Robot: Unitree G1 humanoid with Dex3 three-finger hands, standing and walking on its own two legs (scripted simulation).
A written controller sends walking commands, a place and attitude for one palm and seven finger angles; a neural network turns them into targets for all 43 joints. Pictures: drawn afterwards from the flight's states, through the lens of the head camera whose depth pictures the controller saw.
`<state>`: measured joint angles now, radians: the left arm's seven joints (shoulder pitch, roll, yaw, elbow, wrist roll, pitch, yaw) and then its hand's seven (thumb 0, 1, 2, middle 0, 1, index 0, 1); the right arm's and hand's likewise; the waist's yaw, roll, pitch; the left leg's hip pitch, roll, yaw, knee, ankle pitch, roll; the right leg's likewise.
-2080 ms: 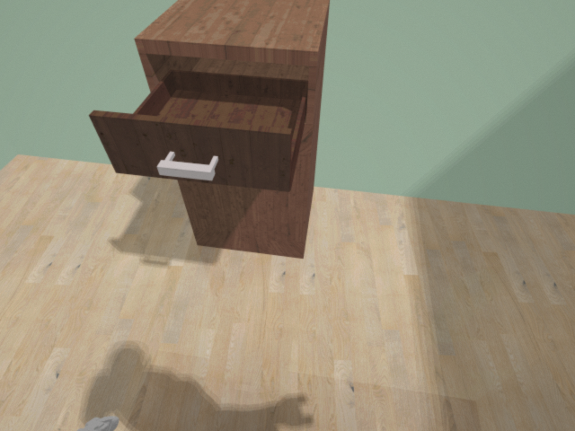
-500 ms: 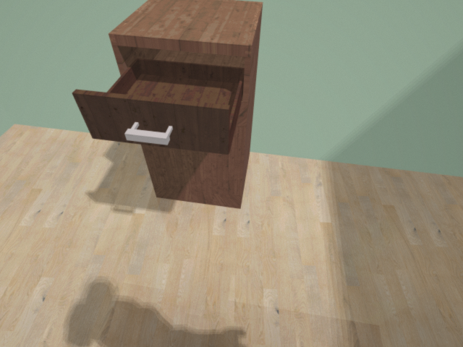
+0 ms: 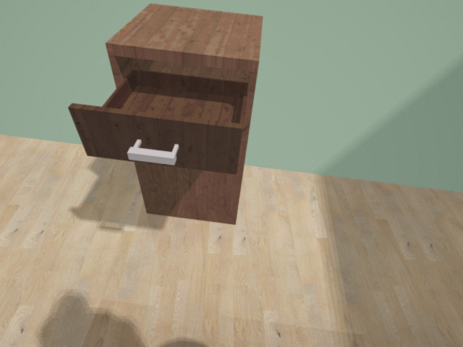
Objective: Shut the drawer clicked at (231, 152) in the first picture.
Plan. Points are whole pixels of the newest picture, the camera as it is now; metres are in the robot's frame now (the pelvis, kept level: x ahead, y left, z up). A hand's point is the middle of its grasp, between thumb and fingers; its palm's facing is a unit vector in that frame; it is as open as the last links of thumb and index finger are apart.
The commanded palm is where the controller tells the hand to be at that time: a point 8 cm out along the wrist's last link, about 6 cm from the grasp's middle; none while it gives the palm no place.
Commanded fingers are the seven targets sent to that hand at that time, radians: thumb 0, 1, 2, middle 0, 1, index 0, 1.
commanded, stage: take the last steps up to it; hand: left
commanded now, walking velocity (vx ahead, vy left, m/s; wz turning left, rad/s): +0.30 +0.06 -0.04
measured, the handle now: (154, 150) +0.56 +0.24 -0.01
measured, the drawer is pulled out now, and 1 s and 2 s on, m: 0.30 0.30 0.30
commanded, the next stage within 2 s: come to a stop and stand still in 0.50 s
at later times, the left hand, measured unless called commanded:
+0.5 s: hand (159, 289) +0.28 +0.18 -0.18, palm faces +0.02 -0.99 -0.14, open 7.3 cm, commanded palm none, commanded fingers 0.00 0.90 0.90 -0.20 -0.30 -0.20 -0.30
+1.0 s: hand (123, 310) +0.23 +0.25 -0.19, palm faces +0.05 -0.98 -0.19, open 7.4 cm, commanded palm none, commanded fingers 0.00 0.90 0.90 -0.20 -0.30 -0.20 -0.30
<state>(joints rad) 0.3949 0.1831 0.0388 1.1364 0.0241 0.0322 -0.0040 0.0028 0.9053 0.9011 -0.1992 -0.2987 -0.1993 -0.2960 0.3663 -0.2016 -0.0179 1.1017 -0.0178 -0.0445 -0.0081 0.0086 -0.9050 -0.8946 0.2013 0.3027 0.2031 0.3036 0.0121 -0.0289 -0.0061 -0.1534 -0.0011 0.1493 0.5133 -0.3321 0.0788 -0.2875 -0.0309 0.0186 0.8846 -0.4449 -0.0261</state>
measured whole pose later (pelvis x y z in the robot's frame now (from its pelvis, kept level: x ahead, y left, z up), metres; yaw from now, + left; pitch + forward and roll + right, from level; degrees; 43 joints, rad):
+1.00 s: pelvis +0.23 +0.07 +0.00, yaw -3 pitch -1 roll -1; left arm 0.29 0.17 0.06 1.03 0.02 0.04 0.04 0.00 0.91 0.90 -0.20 -0.30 -0.20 -0.30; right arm 0.13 -0.13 -0.04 0.99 -0.02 0.00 -0.05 0.00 -0.94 -0.89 0.20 0.30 0.20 0.30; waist 0.04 -0.03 0.11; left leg -0.36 0.09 0.09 0.54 -0.15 0.00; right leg -0.39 0.02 -0.01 1.05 -0.52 0.01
